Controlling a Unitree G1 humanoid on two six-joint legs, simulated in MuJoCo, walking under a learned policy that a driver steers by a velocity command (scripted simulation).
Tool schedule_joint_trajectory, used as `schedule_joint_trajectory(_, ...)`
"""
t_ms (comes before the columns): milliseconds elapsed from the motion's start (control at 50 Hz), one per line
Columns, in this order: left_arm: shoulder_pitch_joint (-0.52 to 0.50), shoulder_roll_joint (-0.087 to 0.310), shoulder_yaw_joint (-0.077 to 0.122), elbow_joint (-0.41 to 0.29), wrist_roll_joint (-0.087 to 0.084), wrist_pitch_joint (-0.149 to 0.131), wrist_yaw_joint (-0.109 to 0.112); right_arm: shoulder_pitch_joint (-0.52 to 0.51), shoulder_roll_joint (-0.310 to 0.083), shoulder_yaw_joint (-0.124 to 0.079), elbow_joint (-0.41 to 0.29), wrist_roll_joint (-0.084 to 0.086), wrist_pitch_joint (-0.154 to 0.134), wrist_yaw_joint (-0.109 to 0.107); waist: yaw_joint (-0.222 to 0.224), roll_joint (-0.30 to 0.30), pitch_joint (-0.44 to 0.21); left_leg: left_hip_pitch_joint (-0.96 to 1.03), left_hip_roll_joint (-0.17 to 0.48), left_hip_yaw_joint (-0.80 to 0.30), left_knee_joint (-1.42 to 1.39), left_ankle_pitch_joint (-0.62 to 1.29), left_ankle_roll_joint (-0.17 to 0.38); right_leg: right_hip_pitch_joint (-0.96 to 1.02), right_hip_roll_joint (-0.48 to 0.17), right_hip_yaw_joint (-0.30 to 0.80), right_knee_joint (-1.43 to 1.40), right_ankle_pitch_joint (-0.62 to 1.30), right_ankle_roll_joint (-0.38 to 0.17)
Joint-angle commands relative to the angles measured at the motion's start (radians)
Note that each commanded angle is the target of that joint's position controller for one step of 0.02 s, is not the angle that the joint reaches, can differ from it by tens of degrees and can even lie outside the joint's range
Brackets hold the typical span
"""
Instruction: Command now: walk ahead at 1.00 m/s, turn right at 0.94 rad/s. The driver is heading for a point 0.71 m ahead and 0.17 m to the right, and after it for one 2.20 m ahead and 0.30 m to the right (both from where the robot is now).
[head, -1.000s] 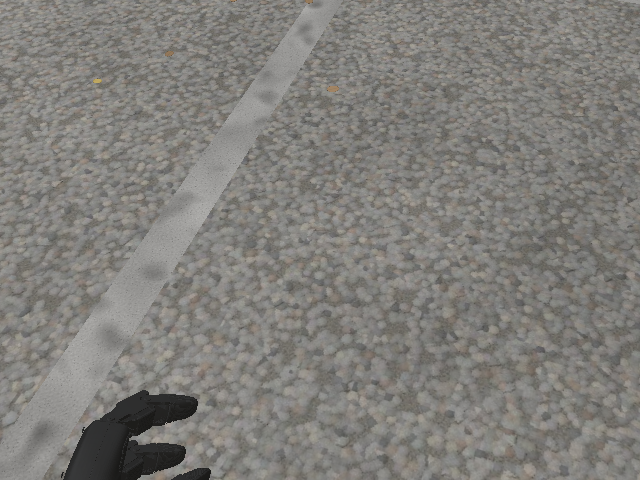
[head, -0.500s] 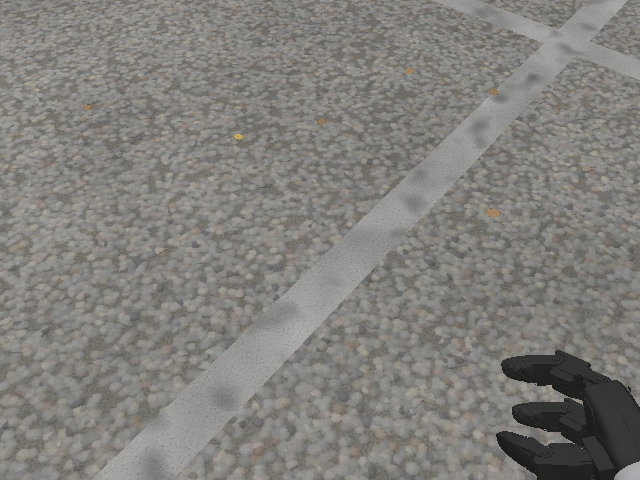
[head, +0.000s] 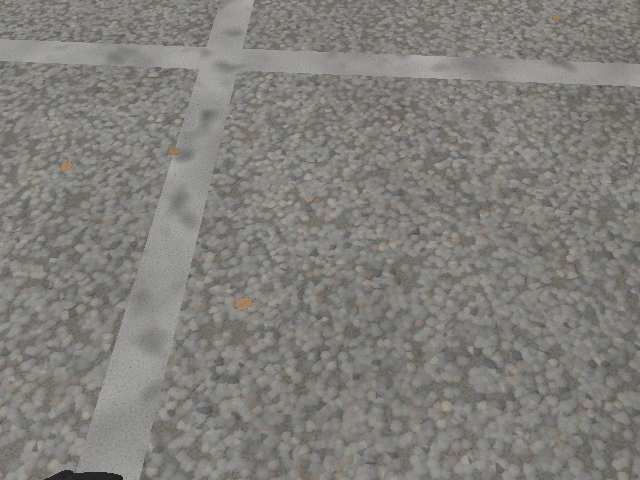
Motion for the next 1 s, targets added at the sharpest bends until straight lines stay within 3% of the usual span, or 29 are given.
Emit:
schedule_joint_trajectory(20, 0.320, 0.259, 0.093, 0.030, -0.003, 0.018, 0.045, -0.163, -0.157, -0.011, -0.240, 0.001, -0.071, 0.005, 0.135, 0.003, -0.203, -0.872, -0.031, -0.209, 0.407, 0.000, 0.016, 0.860, -0.370, 0.893, -0.529, -0.189, -0.232)
schedule_joint_trajectory(40, 0.298, 0.210, 0.079, 0.050, -0.008, 0.003, 0.050, -0.181, -0.146, -0.004, -0.241, -0.007, -0.069, 0.002, 0.076, 0.086, -0.096, -0.807, 0.017, -0.207, 0.267, 0.023, 0.014, 0.679, -0.329, 0.805, -0.538, -0.108, -0.188)
schedule_joint_trajectory(100, 0.225, 0.147, 0.051, 0.042, -0.013, -0.038, 0.053, -0.144, -0.127, 0.005, -0.222, -0.043, -0.004, 0.002, -0.023, 0.100, -0.011, -0.612, 0.067, -0.195, 0.077, -0.038, -0.022, 0.326, -0.206, 0.600, -0.557, 0.052, -0.156)
schedule_joint_trajectory(180, 0.237, 0.144, 0.054, 0.044, -0.016, -0.064, 0.041, -0.368, -0.068, 0.030, -0.315, -0.019, 0.012, 0.021, 0.021, 0.049, 0.060, -0.515, 0.059, -0.134, -0.285, 0.231, -0.047, 0.140, -0.106, 0.497, -0.619, 0.109, -0.113)
schedule_joint_trajectory(240, 0.274, 0.164, 0.067, 0.053, -0.026, -0.067, 0.034, -0.439, -0.066, 0.035, -0.329, 0.007, 0.005, 0.031, 0.077, -0.004, 0.021, -0.419, 0.003, -0.128, -0.501, 0.458, -0.028, 0.220, -0.101, 0.502, -0.587, 0.266, -0.056)
schedule_joint_trajectory(300, 0.289, 0.179, 0.075, 0.059, -0.028, -0.064, 0.043, -0.449, -0.104, 0.023, -0.335, 0.013, -0.002, 0.026, 0.085, -0.023, -0.008, -0.340, -0.031, -0.156, -0.641, 0.436, -0.006, 0.359, -0.138, 0.552, -0.507, 0.387, -0.012)
schedule_joint_trajectory(340, 0.265, 0.222, 0.083, 0.056, -0.016, -0.062, 0.046, -0.282, -0.175, -0.009, -0.287, 0.016, -0.006, 0.007, 0.001, -0.014, -0.118, -0.142, -0.085, -0.153, -0.658, 0.262, 0.011, 0.431, -0.129, 0.556, -0.289, 0.622, 0.032)
schedule_joint_trajectory(360, 0.220, 0.240, 0.085, 0.051, -0.012, -0.065, 0.040, -0.089, -0.212, -0.029, -0.245, 0.016, -0.010, -0.009, -0.119, 0.013, -0.213, 0.071, -0.074, -0.137, -0.661, 0.192, 0.022, 0.371, -0.090, 0.512, -0.055, 0.650, 0.058)
schedule_joint_trajectory(380, 0.198, 0.142, 0.057, 0.029, -0.011, -0.079, 0.037, 0.131, -0.279, -0.056, -0.213, -0.007, -0.015, -0.034, -0.202, 0.096, -0.337, 0.320, 0.104, -0.305, -0.662, -0.109, 0.053, 0.214, -0.039, 0.440, 0.277, 0.423, 0.072)
schedule_joint_trajectory(400, 0.299, -0.012, 0.015, -0.021, -0.052, -0.079, 0.037, 0.101, -0.352, -0.069, -0.218, -0.048, -0.015, -0.033, -0.084, 0.404, -0.425, 0.491, 0.388, -0.860, -0.880, -0.468, 0.127, -0.095, 0.074, 0.323, 0.550, -0.313, 0.100)
schedule_joint_trajectory(420, 0.272, 0.051, 0.005, -0.019, -0.031, -0.064, 0.046, -0.024, -0.295, -0.072, -0.232, -0.029, -0.007, -0.025, -0.050, 0.360, -0.342, 0.373, 0.386, -1.027, -0.967, -0.584, 0.153, -0.214, -0.019, 0.271, 0.637, -0.205, 0.085)
schedule_joint_trajectory(440, 0.196, 0.105, 0.017, -0.010, -0.007, -0.050, 0.042, -0.104, -0.200, -0.053, -0.245, -0.018, -0.002, -0.021, -0.049, 0.207, -0.219, 0.242, 0.339, -0.838, -0.950, -0.509, 0.147, -0.223, -0.080, 0.240, 0.618, -0.106, 0.088)
schedule_joint_trajectory(460, 0.156, 0.114, 0.019, -0.009, 0.006, -0.040, 0.028, -0.118, -0.154, -0.042, -0.226, -0.015, 0.001, -0.015, -0.042, 0.099, -0.145, 0.136, 0.293, -0.662, -0.937, -0.318, 0.139, -0.202, -0.120, 0.220, 0.575, -0.062, 0.097)
schedule_joint_trajectory(500, 0.116, 0.076, 0.012, -0.031, 0.018, -0.015, -0.004, -0.079, -0.130, -0.032, -0.169, -0.010, -0.008, -0.015, -0.017, 0.111, -0.063, 0.011, 0.233, -0.442, -0.964, -0.088, 0.114, -0.178, -0.170, 0.214, 0.536, -0.052, 0.113)
schedule_joint_trajectory(560, 0.045, 0.029, -0.008, -0.080, 0.016, 0.013, -0.024, -0.045, -0.099, -0.026, -0.112, 0.016, -0.038, 0.008, 0.010, 0.109, -0.010, -0.035, 0.220, -0.256, -1.015, 0.133, 0.098, -0.236, -0.209, 0.195, 0.528, 0.016, 0.123)
schedule_joint_trajectory(620, -0.047, 0.033, -0.017, -0.129, 0.009, 0.017, -0.032, -0.071, -0.106, -0.025, -0.092, 0.011, -0.056, 0.014, 0.038, 0.098, 0.037, -0.093, 0.183, -0.060, -1.064, 0.316, 0.083, -0.230, -0.209, 0.160, 0.417, 0.169, 0.131)
schedule_joint_trajectory(680, -0.127, 0.021, -0.034, -0.131, 0.010, 0.004, -0.041, 0.020, -0.102, -0.019, -0.036, 0.003, -0.062, 0.017, 0.006, 0.038, 0.083, -0.108, 0.109, 0.048, -1.148, 0.474, 0.086, -0.121, -0.124, 0.100, 0.166, 0.239, 0.098)
schedule_joint_trajectory(720, -0.190, 0.007, -0.049, -0.155, 0.010, -0.014, -0.044, 0.066, -0.160, -0.025, -0.007, 0.007, -0.056, 0.015, 0.012, 0.048, 0.140, -0.078, 0.168, 0.050, -1.171, 0.724, 0.109, -0.048, -0.110, 0.044, -0.009, 0.204, 0.066)
schedule_joint_trajectory(760, -0.184, 0.032, -0.044, -0.135, 0.024, -0.023, -0.029, 0.088, -0.216, -0.029, 0.021, 0.018, -0.040, 0.006, 0.038, 0.082, 0.087, 0.036, 0.178, 0.060, -1.084, 1.153, 0.142, 0.084, -0.046, -0.023, -0.097, 0.133, 0.048)
schedule_joint_trajectory(800, 0.098, 0.090, -0.014, -0.050, 0.035, -0.032, -0.002, 0.066, -0.278, -0.035, 0.040, 0.018, -0.020, -0.006, 0.197, 0.149, -0.098, 0.053, 0.205, 0.023, -0.703, 1.421, 0.151, 0.411, -0.021, 0.031, -0.134, 0.028, 0.018)
schedule_joint_trajectory(820, 0.305, 0.134, 0.009, 0.016, 0.044, -0.038, 0.018, 0.024, -0.274, -0.035, 0.029, 0.029, -0.016, -0.007, 0.306, 0.142, -0.194, -0.095, 0.163, 0.016, -0.409, 1.246, 0.145, 0.681, -0.074, 0.102, -0.225, 0.056, 0.005)
schedule_joint_trajectory(840, 0.379, 0.228, 0.033, 0.050, 0.059, -0.043, 0.042, 0.068, -0.135, -0.010, -0.007, 0.016, -0.018, 0.009, 0.231, -0.046, -0.331, -0.342, 0.043, -0.023, -0.030, 0.296, 0.149, 0.935, -0.346, 0.393, -0.207, -0.194, 0.029)
schedule_joint_trajectory(860, 0.342, 0.270, 0.045, 0.016, 0.059, -0.048, 0.050, 0.163, -0.073, -0.001, -0.053, 0.064, -0.021, 0.014, 0.137, -0.184, -0.495, -0.606, -0.065, -0.165, 0.261, -0.099, 0.145, 1.067, -0.574, 0.875, -0.373, -0.344, -0.008)
schedule_joint_trajectory(880, 0.310, 0.197, 0.043, 0.032, 0.037, -0.049, 0.053, 0.013, -0.167, -0.024, -0.063, 0.057, -0.017, 0.007, 0.175, -0.017, -0.356, -0.680, -0.021, -0.208, 0.263, 0.041, 0.153, 0.911, -0.513, 0.772, -0.451, -0.307, 0.022)
schedule_joint_trajectory(900, 0.256, 0.140, 0.026, 0.055, 0.033, -0.062, 0.052, -0.021, -0.127, -0.018, -0.072, 0.056, -0.019, 0.013, 0.123, -0.019, -0.171, -0.690, 0.010, -0.188, 0.200, 0.110, 0.148, 0.737, -0.475, 0.617, -0.482, -0.207, 0.021)
schedule_joint_trajectory(920, 0.222, 0.097, 0.021, 0.073, 0.030, -0.074, 0.047, -0.017, -0.093, -0.011, -0.049, 0.050, -0.011, 0.020, 0.081, 0.013, -0.079, -0.651, 0.046, -0.186, 0.140, 0.136, 0.137, 0.601, -0.431, 0.499, -0.528, -0.109, 0.037)
schedule_joint_trajectory(960, 0.197, 0.047, 0.008, 0.092, 0.014, -0.092, 0.052, 0.046, -0.052, -0.009, -0.012, 0.029, 0.026, 0.040, 0.013, -0.043, -0.040, -0.562, 0.077, -0.184, 0.093, 0.158, 0.118, 0.461, -0.376, 0.328, -0.592, -0.034, 0.073)
schedule_joint_trajectory(980, 0.213, 0.008, -0.001, 0.110, 0.005, -0.104, 0.047, 0.017, -0.048, -0.015, -0.008, 0.026, 0.041, 0.044, 0.008, -0.020, -0.008, -0.573, 0.091, -0.189, 0.082, 0.164, 0.117, 0.446, -0.346, 0.257, -0.598, 0.071, 0.101)
schedule_joint_trajectory(1000, 0.215, 0.018, 0.002, 0.124, -0.010, -0.113, 0.047, -0.012, -0.030, -0.014, -0.026, 0.023, 0.053, 0.052, -0.006, -0.053, 0.005, -0.620, 0.093, -0.174, 0.068, 0.175, 0.110, 0.450, -0.352, 0.211, -0.630, 0.085, 0.104)
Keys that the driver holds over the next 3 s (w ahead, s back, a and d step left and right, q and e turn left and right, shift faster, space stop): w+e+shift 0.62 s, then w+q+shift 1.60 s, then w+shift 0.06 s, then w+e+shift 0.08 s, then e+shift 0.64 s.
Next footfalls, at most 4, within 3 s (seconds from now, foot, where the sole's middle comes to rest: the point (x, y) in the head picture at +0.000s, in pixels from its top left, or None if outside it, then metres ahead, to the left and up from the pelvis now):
0.38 left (274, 421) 0.58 0.11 -0.73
0.82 right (455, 328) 0.79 -0.30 -0.73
1.28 left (465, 187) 1.23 -0.40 -0.73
1.70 right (512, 96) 1.63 -0.63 -0.73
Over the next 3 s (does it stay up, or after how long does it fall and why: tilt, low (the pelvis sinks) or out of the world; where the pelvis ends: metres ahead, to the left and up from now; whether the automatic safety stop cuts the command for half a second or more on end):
stays up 2.29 -0.15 0.05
